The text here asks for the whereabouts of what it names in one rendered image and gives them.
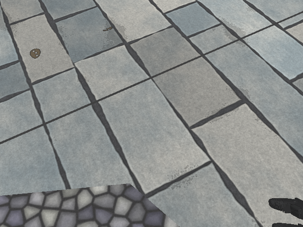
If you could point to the robot right hand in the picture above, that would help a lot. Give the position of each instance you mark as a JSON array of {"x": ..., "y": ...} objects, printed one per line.
[{"x": 293, "y": 206}]

